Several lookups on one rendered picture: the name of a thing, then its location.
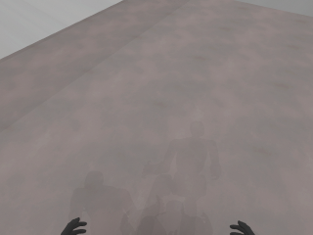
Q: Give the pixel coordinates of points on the right robot hand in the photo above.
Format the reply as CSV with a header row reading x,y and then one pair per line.
x,y
241,227

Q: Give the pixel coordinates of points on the left robot hand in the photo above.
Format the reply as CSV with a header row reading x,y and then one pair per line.
x,y
72,225

